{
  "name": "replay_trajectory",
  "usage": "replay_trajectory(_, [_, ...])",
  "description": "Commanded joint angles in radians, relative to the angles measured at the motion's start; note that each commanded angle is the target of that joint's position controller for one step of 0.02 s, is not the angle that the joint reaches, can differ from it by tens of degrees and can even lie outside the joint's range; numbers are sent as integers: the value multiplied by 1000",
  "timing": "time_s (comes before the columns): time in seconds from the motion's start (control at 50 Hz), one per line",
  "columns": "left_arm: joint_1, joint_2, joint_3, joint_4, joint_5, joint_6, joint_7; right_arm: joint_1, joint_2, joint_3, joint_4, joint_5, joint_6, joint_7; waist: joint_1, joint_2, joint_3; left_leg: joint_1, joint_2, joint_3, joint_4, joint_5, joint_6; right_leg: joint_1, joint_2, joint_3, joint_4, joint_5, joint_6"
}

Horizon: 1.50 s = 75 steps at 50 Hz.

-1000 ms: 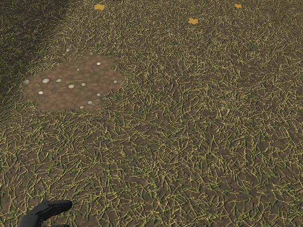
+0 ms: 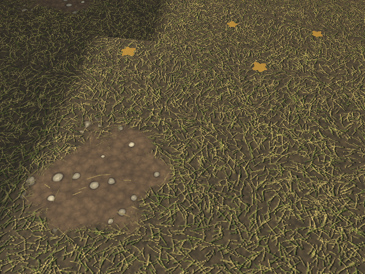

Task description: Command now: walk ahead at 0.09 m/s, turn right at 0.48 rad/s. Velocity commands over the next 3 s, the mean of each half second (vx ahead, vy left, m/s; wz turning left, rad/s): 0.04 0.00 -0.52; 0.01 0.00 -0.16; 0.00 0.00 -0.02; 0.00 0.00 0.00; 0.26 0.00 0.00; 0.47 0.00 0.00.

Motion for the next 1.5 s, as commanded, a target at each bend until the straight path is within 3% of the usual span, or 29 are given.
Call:
replay_trajectory(0.02, [20,94,30,-87,-3,-6,-15,-32,-185,-46,-57,21,15,-15,37,110,-76,88,304,-106,104,702,113,58,31,-42,-100,-56,-42])
replay_trajectory(0.04, [81,119,43,-77,-1,-10,-11,-17,-177,-46,-55,23,20,-17,65,81,-112,61,258,-71,228,716,70,180,63,-48,-199,63,-71])
replay_trajectory(0.06, [162,219,75,-71,4,-11,7,24,-161,-41,-63,1,15,-14,83,-55,-192,-78,172,-32,451,527,-7,396,-27,113,-222,488,-134])
replay_trajectory(0.08, [177,325,94,-85,19,-5,25,45,-87,-15,-105,-40,3,0,40,-286,-258,-460,-10,-31,791,-286,-95,675,-284,483,-196,897,-351])
replay_trajectory(0.1, [204,251,71,-99,23,-8,23,4,-112,-15,-106,-28,-7,17,95,-178,-406,-513,-30,-257,937,-426,-89,712,-324,576,-234,772,-419])
replay_trajectory(0.12, [139,220,62,-118,17,-13,22,-42,-136,-23,-117,5,-5,25,88,-101,-335,-560,7,-291,964,-364,-77,649,-282,483,-251,665,-377])
replay_trajectory(0.14, [79,193,57,-127,1,-13,26,-58,-127,-23,-113,9,2,17,63,-30,-258,-574,34,-288,910,-289,-75,562,-225,407,-268,524,-314])
replay_trajectory(0.16, [38,172,50,-136,-9,-6,33,-74,-136,-28,-112,-5,12,5,48,5,-202,-564,51,-285,839,-232,-80,475,-193,376,-294,403,-275])
replay_trajectory(0.22, [9,186,54,-154,8,10,47,-53,-117,-27,-114,-7,28,-5,9,-67,-172,-444,23,-263,667,-151,-93,330,-124,337,-335,294,-247])
replay_trajectory(0.3, [17,212,65,-167,1,17,64,-60,-100,-18,-113,-4,28,-7,24,-88,-196,-365,0,-276,493,-73,-111,296,-100,357,-337,159,-231])
replay_trajectory(0.4, [9,205,63,-181,2,32,64,-72,-119,-23,-125,4,16,8,39,-137,-166,-295,-18,-288,332,-60,-95,274,-83,456,-343,-29,-201])
replay_trajectory(0.46, [2,182,50,-185,-5,44,70,12,-122,-28,-99,1,1,25,0,-134,-172,-140,-3,-250,87,76,-54,249,-47,437,-269,-14,-147])
replay_trajectory(0.48, [42,153,40,-179,-2,46,72,35,-165,-38,-99,-15,1,26,7,-66,-171,-53,100,-329,14,111,-14,179,3,388,-188,-101,-98])
replay_trajectory(0.5, [76,105,28,-195,2,40,68,7,-257,-55,-112,-38,10,20,63,197,-138,-3,302,-564,-45,215,101,14,162,210,10,-328,-36])
replay_trajectory(0.52, [35,168,46,-213,8,24,66,-1,-237,-52,-126,-64,9,21,27,315,-110,-95,423,-738,-101,271,243,-47,191,164,233,-489,8])
replay_trajectory(0.54, [47,220,64,-191,5,19,63,-50,-199,-40,-152,-57,4,16,36,227,-98,-113,394,-689,-91,272,248,-39,166,211,384,-442,21])
replay_trajectory(0.56, [77,215,68,-162,1,25,63,-94,-172,-34,-159,-37,3,13,60,177,-86,-114,330,-589,-64,279,200,-39,165,208,443,-385,34])
replay_trajectory(0.6, [105,160,54,-133,8,41,70,-106,-130,-18,-158,-8,3,11,59,157,-73,-87,267,-495,-39,311,162,-41,156,204,501,-313,68])
replay_trajectory(0.64, [86,114,36,-137,1,43,67,-83,-108,-7,-143,-10,10,10,50,172,-72,-79,220,-417,-36,333,158,8,139,155,409,-280,89])
replay_trajectory(0.7, [19,63,6,-155,3,36,60,-48,-129,-9,-125,-13,22,6,6,227,-91,-47,198,-376,-14,341,151,141,74,65,108,-293,100])
replay_trajectory(0.74, [18,87,11,-148,-7,34,57,-8,-165,-16,-111,-8,29,9,-12,242,-92,-38,216,-404,6,361,163,220,81,29,-46,-270,94])
replay_trajectory(0.78, [73,98,15,-113,-5,33,55,0,-157,-9,-99,10,27,14,21,211,-76,-70,202,-399,36,378,133,346,87,15,-311,-54,59])
replay_trajectory(0.8, [80,124,18,-110,4,34,58,31,-146,-4,-87,10,17,18,15,180,-85,-115,195,-399,40,351,89,432,53,67,-346,41,31])
replay_trajectory(0.82, [100,173,24,-115,13,36,66,35,-122,6,-93,-12,1,27,2,80,-128,-178,155,-351,96,287,33,532,-42,159,-292,264,-3])
replay_trajectory(0.84, [79,201,30,-97,17,39,62,74,-85,12,-88,-21,-14,37,-51,-85,-144,-174,72,-255,82,133,-21,485,-74,174,-227,245,-61])
replay_trajectory(0.88, [54,97,6,-99,29,27,41,-30,-114,9,-81,-24,-10,34,7,-49,-98,-101,56,-231,102,110,-71,359,-34,168,-266,9,-61])
replay_trajectory(1.0, [70,95,-4,-66,23,-2,44,-16,-101,8,-37,-15,16,16,3,-39,-20,-85,60,-235,104,142,-58,273,-4,149,-275,-48,-27])
replay_trajectory(1.18, [86,88,-11,-13,19,-12,48,-5,-104,3,45,-11,21,7,5,17,-19,-67,63,-238,92,161,-69,283,14,132,-270,-40,-26])
replay_trajectory(1.5, [125,76,-23,111,12,-11,56,22,-93,9,148,-6,29,-6,9,25,-8,-70,57,-231,81,168,-61,296,44,89,-265,-17,-15])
